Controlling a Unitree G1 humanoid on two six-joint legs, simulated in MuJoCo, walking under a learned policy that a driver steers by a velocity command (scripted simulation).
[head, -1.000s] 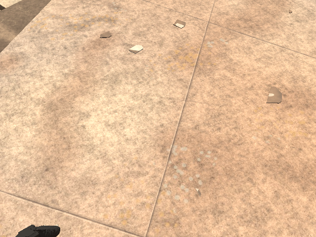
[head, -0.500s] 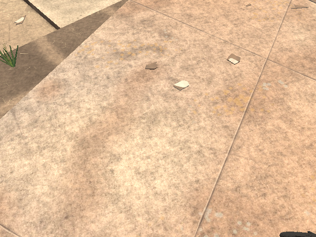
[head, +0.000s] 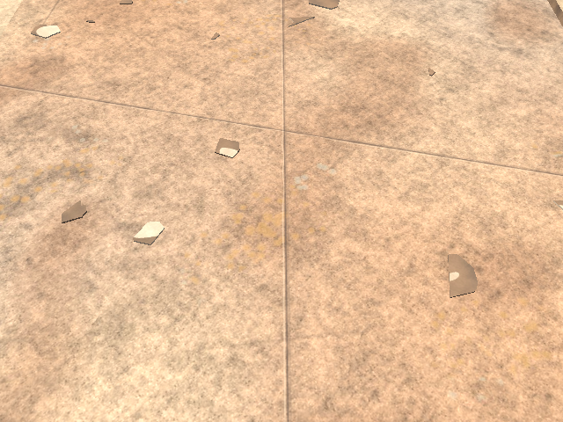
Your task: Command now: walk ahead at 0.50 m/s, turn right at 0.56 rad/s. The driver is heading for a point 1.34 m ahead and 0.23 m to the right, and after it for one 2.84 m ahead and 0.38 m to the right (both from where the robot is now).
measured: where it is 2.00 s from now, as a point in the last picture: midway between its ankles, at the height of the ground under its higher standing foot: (348, 198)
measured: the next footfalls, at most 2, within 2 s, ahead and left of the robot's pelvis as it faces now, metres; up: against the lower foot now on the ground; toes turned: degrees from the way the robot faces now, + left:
right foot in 0.16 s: +0.26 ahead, -0.14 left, +0.00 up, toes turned -8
left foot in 0.64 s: +0.57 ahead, +0.00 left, +0.00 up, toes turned -26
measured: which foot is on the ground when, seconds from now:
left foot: down 0.00-0.16, up 0.18-0.62, down 0.64-1.00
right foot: up 0.00-0.14, down 0.16-0.66, up 0.68-1.00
